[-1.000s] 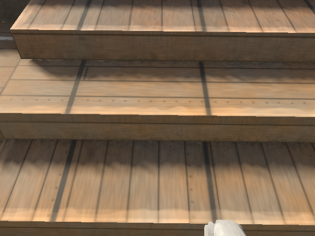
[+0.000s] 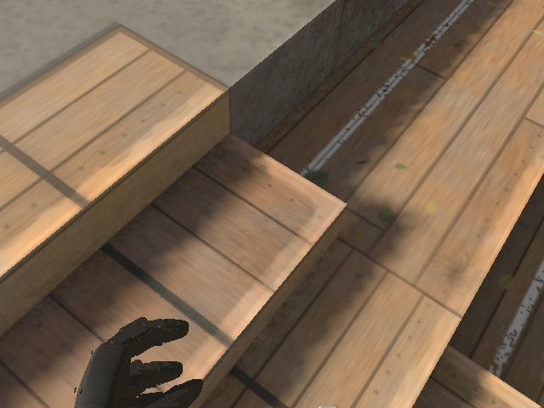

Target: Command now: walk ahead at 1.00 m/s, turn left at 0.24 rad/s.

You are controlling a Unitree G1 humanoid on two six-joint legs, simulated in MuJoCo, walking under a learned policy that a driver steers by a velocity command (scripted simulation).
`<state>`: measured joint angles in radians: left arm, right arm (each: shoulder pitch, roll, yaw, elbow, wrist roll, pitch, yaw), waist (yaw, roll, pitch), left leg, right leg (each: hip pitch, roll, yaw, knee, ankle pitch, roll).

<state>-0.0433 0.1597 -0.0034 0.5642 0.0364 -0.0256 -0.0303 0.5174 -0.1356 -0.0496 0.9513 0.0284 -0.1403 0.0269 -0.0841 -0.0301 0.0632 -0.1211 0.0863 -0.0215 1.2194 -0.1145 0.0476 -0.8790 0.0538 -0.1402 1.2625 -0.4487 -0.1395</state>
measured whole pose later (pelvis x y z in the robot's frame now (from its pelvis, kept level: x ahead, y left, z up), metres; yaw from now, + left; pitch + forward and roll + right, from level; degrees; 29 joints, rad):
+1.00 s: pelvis +0.89 +0.29 +0.38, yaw +49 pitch +2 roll -3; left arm 0.42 0.26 0.09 0.90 0.05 -0.10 0.00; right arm 0.02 -0.28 -0.08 0.56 -0.02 -0.04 0.03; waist 0.03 0.06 -0.07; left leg -0.91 -0.04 -0.05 1.78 -0.20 0.15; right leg -0.28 -0.10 -0.21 0.78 -0.50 0.06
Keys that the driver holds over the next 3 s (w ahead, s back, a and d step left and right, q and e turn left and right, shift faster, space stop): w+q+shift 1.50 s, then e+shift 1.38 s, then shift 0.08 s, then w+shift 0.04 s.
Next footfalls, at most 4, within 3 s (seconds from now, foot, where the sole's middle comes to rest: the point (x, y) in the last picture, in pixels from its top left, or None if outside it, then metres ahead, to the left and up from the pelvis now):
0.40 left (163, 313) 0.53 0.18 -0.50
0.76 right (162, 98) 0.98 0.18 -0.36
1.22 left None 1.10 0.62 -0.36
1.62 right None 1.42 0.97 -0.36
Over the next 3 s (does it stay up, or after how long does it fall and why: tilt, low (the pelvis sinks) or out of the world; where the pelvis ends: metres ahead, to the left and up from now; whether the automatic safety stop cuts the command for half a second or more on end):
stays up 1.36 0.99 0.41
